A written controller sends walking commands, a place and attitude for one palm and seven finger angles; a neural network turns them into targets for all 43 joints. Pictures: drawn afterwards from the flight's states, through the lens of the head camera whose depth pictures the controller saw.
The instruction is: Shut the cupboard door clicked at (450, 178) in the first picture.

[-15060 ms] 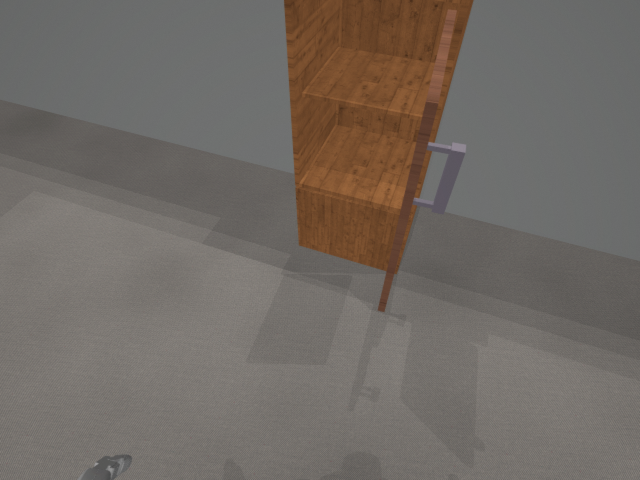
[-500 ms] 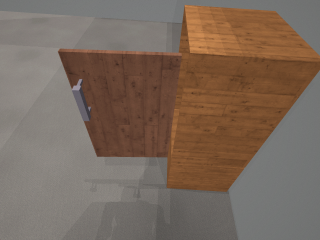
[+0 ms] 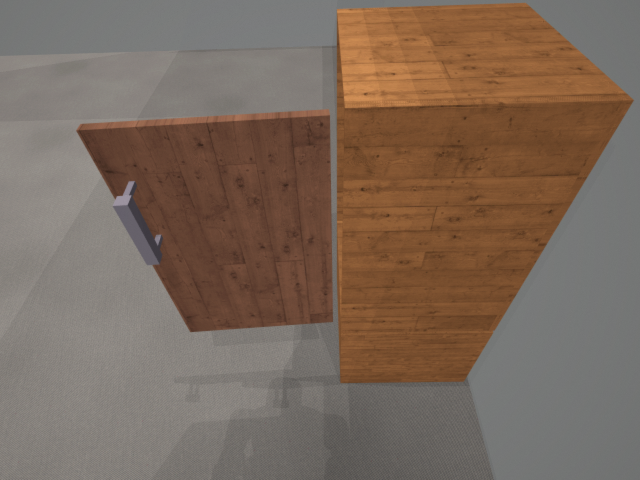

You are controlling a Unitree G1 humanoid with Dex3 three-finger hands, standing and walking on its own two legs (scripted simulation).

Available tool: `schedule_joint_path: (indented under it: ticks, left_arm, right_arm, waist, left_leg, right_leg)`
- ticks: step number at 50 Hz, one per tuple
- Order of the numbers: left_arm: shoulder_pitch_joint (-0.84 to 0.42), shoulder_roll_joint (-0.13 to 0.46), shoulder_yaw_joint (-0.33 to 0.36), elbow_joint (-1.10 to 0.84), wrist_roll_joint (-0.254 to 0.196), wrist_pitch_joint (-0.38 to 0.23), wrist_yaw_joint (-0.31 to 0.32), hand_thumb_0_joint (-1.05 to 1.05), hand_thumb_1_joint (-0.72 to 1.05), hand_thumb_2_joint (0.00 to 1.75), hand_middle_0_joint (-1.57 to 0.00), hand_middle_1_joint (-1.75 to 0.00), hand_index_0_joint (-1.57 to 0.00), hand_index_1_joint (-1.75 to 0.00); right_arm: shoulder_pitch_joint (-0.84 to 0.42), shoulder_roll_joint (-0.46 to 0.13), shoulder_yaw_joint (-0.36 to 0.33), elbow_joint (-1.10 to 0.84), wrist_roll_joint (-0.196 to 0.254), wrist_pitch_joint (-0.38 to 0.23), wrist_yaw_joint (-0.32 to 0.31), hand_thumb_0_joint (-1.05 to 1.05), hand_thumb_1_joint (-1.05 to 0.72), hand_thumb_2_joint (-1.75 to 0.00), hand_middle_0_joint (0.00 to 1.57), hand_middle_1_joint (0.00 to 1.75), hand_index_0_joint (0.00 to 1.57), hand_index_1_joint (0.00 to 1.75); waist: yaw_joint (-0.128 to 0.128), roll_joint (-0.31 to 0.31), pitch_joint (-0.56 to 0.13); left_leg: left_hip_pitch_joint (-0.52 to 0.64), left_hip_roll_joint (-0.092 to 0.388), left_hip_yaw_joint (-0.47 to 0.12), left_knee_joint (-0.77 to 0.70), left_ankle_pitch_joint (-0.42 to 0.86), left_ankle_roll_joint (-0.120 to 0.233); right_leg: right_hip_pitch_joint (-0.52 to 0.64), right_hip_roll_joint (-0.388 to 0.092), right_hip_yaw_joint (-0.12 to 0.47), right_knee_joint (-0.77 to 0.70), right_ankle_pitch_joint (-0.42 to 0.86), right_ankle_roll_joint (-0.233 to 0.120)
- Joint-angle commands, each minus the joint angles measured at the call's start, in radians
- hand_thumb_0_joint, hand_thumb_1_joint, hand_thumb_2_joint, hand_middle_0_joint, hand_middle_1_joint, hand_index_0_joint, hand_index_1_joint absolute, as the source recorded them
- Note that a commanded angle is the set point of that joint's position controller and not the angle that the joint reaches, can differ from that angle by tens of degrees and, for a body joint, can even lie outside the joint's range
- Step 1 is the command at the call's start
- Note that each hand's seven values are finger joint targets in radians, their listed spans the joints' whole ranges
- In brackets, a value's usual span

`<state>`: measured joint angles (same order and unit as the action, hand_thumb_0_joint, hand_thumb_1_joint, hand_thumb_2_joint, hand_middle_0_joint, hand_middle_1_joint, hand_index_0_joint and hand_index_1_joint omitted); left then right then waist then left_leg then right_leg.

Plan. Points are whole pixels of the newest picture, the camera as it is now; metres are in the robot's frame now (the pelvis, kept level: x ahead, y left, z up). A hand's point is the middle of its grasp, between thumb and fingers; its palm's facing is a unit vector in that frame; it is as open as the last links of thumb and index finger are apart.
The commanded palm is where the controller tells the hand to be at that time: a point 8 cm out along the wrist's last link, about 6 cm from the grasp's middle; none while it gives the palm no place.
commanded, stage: look again from close up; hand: left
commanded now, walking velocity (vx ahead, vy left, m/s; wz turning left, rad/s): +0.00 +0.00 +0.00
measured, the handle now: (142, 223) +0.51 +0.34 +0.01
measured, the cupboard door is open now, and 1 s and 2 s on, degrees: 94 94 94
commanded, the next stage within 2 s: shuffle to correct the standing spot in 0.08 s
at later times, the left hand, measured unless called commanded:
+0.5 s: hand out of the picture -0.02 +0.21 -0.18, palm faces +0.15 -0.97 -0.20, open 7.4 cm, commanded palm none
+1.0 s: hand out of the picture +0.12 +0.24 -0.16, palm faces +0.13 -0.96 -0.25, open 7.2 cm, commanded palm none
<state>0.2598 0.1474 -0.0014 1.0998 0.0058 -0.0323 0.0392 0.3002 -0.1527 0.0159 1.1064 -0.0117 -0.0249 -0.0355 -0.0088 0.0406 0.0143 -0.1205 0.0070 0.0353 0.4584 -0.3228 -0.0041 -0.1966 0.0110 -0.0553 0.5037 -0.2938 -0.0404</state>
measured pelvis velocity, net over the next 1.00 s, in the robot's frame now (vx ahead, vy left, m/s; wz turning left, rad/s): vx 0.09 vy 0.05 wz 0.09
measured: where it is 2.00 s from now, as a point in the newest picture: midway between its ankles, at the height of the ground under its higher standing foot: outside the picture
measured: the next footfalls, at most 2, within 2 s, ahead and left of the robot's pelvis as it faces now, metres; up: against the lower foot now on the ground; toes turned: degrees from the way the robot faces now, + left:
right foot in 0.86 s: +0.16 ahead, +0.02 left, +0.00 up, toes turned +5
left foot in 1.14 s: +0.12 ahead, +0.18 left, +0.00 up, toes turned +7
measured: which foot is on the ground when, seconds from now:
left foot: down 0.00-0.84, up 0.86-1.00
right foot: down 0.00-0.52, up 0.54-0.84, down 0.86-1.00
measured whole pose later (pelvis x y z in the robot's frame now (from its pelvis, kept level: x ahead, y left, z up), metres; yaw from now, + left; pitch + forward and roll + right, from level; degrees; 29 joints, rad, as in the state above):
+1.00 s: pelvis +0.09 +0.05 +0.00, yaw +5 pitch +0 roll +2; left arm 0.25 0.14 0.04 0.99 0.03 -0.04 0.03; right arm 0.28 -0.16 -0.02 1.06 -0.02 0.01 -0.01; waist 0.00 0.03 0.06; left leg -0.42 0.02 0.06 0.94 -0.43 -0.02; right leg -0.26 -0.04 -0.11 0.54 -0.28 -0.04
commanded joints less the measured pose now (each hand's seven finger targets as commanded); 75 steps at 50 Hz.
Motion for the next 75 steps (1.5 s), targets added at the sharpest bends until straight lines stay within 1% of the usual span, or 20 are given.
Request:
schedule_joint_path:
  ticks: [1, 12, 17, 23, 24, 26, 27, 33, 40, 41, 42, 43, 48, 54, 57, 60, 67, 69, 70, 75]
  left_arm:
    - [0.058, 0.112, 0.015, -0.028, 0.002, -0.01, 0.002, 0.0, 0.9, 0.9, -0.2, -0.3, -0.2, -0.3]
    - [0.069, 0.149, 0.031, -0.04, 0.008, -0.006, -0.001, 0.0, 0.9, 0.9, -0.2, -0.3, -0.2, -0.3]
    - [0.144, 0.21, 0.079, -0.067, 0.022, 0.004, 0.003, 0.0, 0.9, 0.9, -0.2, -0.3, -0.2, -0.3]
    - [0.026, 0.212, 0.089, -0.114, 0.02, 0.01, -0.008, 0.0, 0.9, 0.9, -0.2, -0.3, -0.2, -0.3]
    - [0.017, 0.187, 0.081, -0.118, 0.02, 0.021, -0.012, 0.0, 0.9, 0.9, -0.2, -0.3, -0.2, -0.3]
    - [-0.008, 0.091, 0.063, -0.177, 0.022, 0.032, -0.022, 0.0, 0.9, 0.9, -0.2, -0.3, -0.2, -0.3]
    - [-0.03, 0.097, 0.06, -0.184, 0.031, 0.029, -0.019, 0.0, 0.9, 0.9, -0.2, -0.3, -0.2, -0.3]
    - [0.024, 0.059, 0.047, -0.122, 0.025, 0.017, -0.04, 0.0, 0.9, 0.9, -0.2, -0.3, -0.2, -0.3]
    - [0.091, 0.047, 0.045, -0.116, 0.027, -0.005, -0.028, 0.0, 0.9, 0.9, -0.2, -0.3, -0.2, -0.3]
    - [0.162, 0.096, 0.059, -0.096, 0.03, -0.016, -0.021, 0.0, 0.9, 0.9, -0.2, -0.3, -0.2, -0.3]
    - [0.24, 0.202, 0.082, -0.084, 0.033, -0.025, -0.011, 0.0, 0.9, 0.9, -0.2, -0.3, -0.2, -0.3]
    - [0.282, 0.242, 0.09, -0.085, 0.022, -0.02, -0.011, 0.0, 0.9, 0.9, -0.2, -0.3, -0.2, -0.3]
    - [0.031, 0.144, 0.067, -0.144, 0.026, -0.016, 0.002, 0.0, 0.9, 0.9, -0.2, -0.3, -0.2, -0.3]
    - [0.036, 0.195, 0.077, -0.133, 0.018, 0.022, -0.002, 0.0, 0.9, 0.9, -0.2, -0.3, -0.2, -0.3]
    - [0.087, 0.103, 0.061, -0.152, 0.008, 0.048, -0.004, 0.0, 0.9, 0.9, -0.2, -0.3, -0.2, -0.3]
    - [0.058, 0.099, 0.056, -0.134, 0.008, 0.062, 0.0, 0.0, 0.9, 0.9, -0.2, -0.3, -0.2, -0.3]
    - [0.119, 0.085, 0.048, -0.119, 0.015, 0.04, -0.01, 0.0, 0.9, 0.9, -0.2, -0.3, -0.2, -0.3]
    - [0.098, 0.173, 0.053, -0.126, 0.025, 0.025, -0.004, 0.0, 0.9, 0.9, -0.2, -0.3, -0.2, -0.3]
    - [0.089, 0.153, 0.041, -0.165, 0.034, 0.024, 0.032, 0.0, 0.9, 0.9, -0.2, -0.3, -0.2, -0.3]
    - [0.048, 0.165, 0.045, -0.236, 0.025, -0.004, 0.027, 0.0, 0.9, 0.9, -0.2, -0.3, -0.2, -0.3]
  right_arm:
    - [0.062, -0.081, -0.014, -0.019, -0.004, -0.009, -0.002, 0.0, -0.9, -0.9, 0.2, 0.3, 0.2, 0.3]
    - [0.049, -0.087, -0.014, -0.015, -0.006, 0.003, 0.004, 0.0, -0.9, -0.9, 0.2, 0.3, 0.2, 0.3]
    - [-0.03, -0.095, -0.031, -0.087, -0.009, 0.023, 0.017, 0.0, -0.9, -0.9, 0.2, 0.3, 0.2, 0.3]
    - [0.082, -0.059, -0.039, -0.085, -0.006, 0.015, 0.041, 0.0, -0.9, -0.9, 0.2, 0.3, 0.2, 0.3]
    - [0.132, -0.084, -0.044, -0.07, -0.009, 0.013, 0.037, 0.0, -0.9, -0.9, 0.2, 0.3, 0.2, 0.3]
    - [0.247, -0.223, -0.072, -0.077, -0.03, 0.014, 0.024, 0.0, -0.9, -0.9, 0.2, 0.3, 0.2, 0.3]
    - [0.23, -0.208, -0.072, -0.082, -0.026, 0.015, 0.024, 0.0, -0.9, -0.9, 0.2, 0.3, 0.2, 0.3]
    - [0.091, -0.131, -0.036, -0.108, -0.015, -0.035, 0.011, 0.0, -0.9, -0.9, 0.2, 0.3, 0.2, 0.3]
    - [0.096, -0.132, -0.043, -0.088, -0.012, -0.016, 0.018, 0.0, -0.9, -0.9, 0.2, 0.3, 0.2, 0.3]
    - [0.092, -0.106, -0.041, -0.092, -0.003, -0.019, 0.022, 0.0, -0.9, -0.9, 0.2, 0.3, 0.2, 0.3]
    - [0.091, -0.057, -0.036, -0.12, 0.0, -0.021, 0.031, 0.0, -0.9, -0.9, 0.2, 0.3, 0.2, 0.3]
    - [0.04, -0.086, -0.047, -0.152, -0.014, -0.017, 0.029, 0.0, -0.9, -0.9, 0.2, 0.3, 0.2, 0.3]
    - [0.038, -0.033, -0.045, -0.1, -0.006, 0.027, 0.034, 0.0, -0.9, -0.9, 0.2, 0.3, 0.2, 0.3]
    - [0.041, -0.027, -0.053, -0.099, 0.002, 0.028, 0.024, 0.0, -0.9, -0.9, 0.2, 0.3, 0.2, 0.3]
    - [0.046, -0.163, -0.072, -0.13, -0.008, 0.011, 0.012, 0.0, -0.9, -0.9, 0.2, 0.3, 0.2, 0.3]
    - [-0.05, -0.156, -0.066, -0.139, -0.015, 0.014, -0.005, 0.0, -0.9, -0.9, 0.2, 0.3, 0.2, 0.3]
    - [-0.084, -0.163, -0.085, -0.153, -0.012, 0.032, -0.003, 0.0, -0.9, -0.9, 0.2, 0.3, 0.2, 0.3]
    - [-0.087, -0.08, -0.071, -0.173, 0.003, 0.037, 0.01, 0.0, -0.9, -0.9, 0.2, 0.3, 0.2, 0.3]
    - [-0.114, -0.143, -0.077, -0.224, 0.005, 0.021, 0.014, 0.0, -0.9, -0.9, 0.2, 0.3, 0.2, 0.3]
    - [-0.119, -0.071, -0.057, -0.259, 0.0, 0.036, 0.03, 0.0, -0.9, -0.9, 0.2, 0.3, 0.2, 0.3]
  waist:
    - [0.004, -0.061, 0.044]
    - [0.02, -0.058, 0.04]
    - [0.068, -0.173, 0.11]
    - [-0.016, -0.12, 0.032]
    - [-0.039, -0.043, 0.053]
    - [-0.076, 0.297, 0.071]
    - [-0.072, 0.218, 0.078]
    - [0.011, 0.04, 0.041]
    - [0.052, -0.01, 0.017]
    - [0.085, -0.113, -0.001]
    - [0.106, -0.31, -0.021]
    - [0.114, -0.242, -0.007]
    - [0.003, -0.178, 0.027]
    - [-0.001, -0.192, -0.025]
    - [0.017, 0.143, -0.055]
    - [0.019, 0.233, -0.036]
    - [0.037, 0.06, -0.091]
    - [0.012, -0.203, -0.046]
    - [0.008, -0.144, -0.082]
    - [0.0, -0.241, -0.012]
  left_leg:
    - [-0.074, 0.089, -0.069, -0.087, 0.223, 0.026]
    - [-0.114, 0.054, -0.033, -0.039, 0.087, 0.021]
    - [-0.377, 0.035, -0.002, 0.323, -0.204, 0.011]
    - [-0.019, -0.002, 0.076, 0.059, 0.038, 0.006]
    - [0.06, 0.006, 0.051, 0.006, 0.01, 0.01]
    - [0.031, 0.325, -0.441, -0.274, -0.266, 0.188]
    - [-0.02, 0.355, -0.511, -0.299, -0.327, 0.246]
    - [-0.051, 0.232, -0.18, -0.249, 0.229, 0.229]
    - [-0.151, 0.167, -0.069, -0.056, 0.195, 0.168]
    - [-0.273, 0.103, -0.013, 0.074, 0.062, 0.117]
    - [-0.503, -0.021, 0.072, 0.308, -0.162, 0.05]
    - [-0.537, -0.013, 0.025, 0.516, -0.314, 0.023]
    - [-0.332, 0.05, -0.007, 0.497, -0.101, -0.024]
    - [-0.08, -0.008, 0.079, 0.043, 0.151, -0.039]
    - [-0.028, 0.3, -0.204, -0.081, 0.716, 0.115]
    - [-0.126, 0.315, -0.22, -0.128, 0.725, 0.196]
    - [-0.099, 0.219, -0.132, 0.002, 0.499, 0.126]
    - [-0.223, 0.055, -0.005, 0.102, 0.089, 0.01]
    - [-0.174, 0.029, 0.033, 0.197, 0.036, -0.024]
    - [-0.233, 0.012, 0.009, 0.261, -0.049, 0.021]
  right_leg:
    - [0.047, -0.125, 0.116, -0.083, 0.322, -0.019]
    - [0.076, -0.163, 0.157, -0.108, 0.189, -0.042]
    - [0.092, -0.395, 0.392, -0.274, -0.012, -0.188]
    - [-0.156, -0.269, 0.111, -0.134, -0.1, -0.091]
    - [-0.246, -0.209, 0.06, -0.045, -0.21, -0.057]
    - [-0.45, -0.011, -0.091, 0.426, -0.377, 0.016]
    - [-0.47, -0.046, -0.014, 0.578, -0.345, -0.013]
    - [-0.351, -0.098, -0.016, 0.529, -0.098, 0.02]
    - [0.024, -0.044, -0.057, 0.015, 0.037, 0.016]
    - [0.184, -0.135, 0.067, -0.064, 0.041, -0.01]
    - [0.34, -0.401, 0.437, -0.185, 0.096, -0.121]
    - [0.266, -0.527, 0.567, -0.265, 0.173, -0.226]
    - [-0.053, -0.327, 0.161, -0.181, 0.545, -0.159]
    - [-0.074, -0.223, 0.084, -0.024, 0.448, -0.073]
    - [-0.132, -0.071, -0.017, 0.198, -0.075, 0.046]
    - [-0.13, -0.057, 0.043, 0.415, -0.267, 0.039]
    - [0.002, -0.036, 0.014, -0.012, 0.014, 0.044]
    - [0.019, -0.236, 0.242, -0.155, 0.289, -0.01]
    - [0.036, -0.233, 0.321, -0.105, 0.705, -0.025]
    - [0.007, -0.214, 0.197, -0.094, 0.544, -0.105]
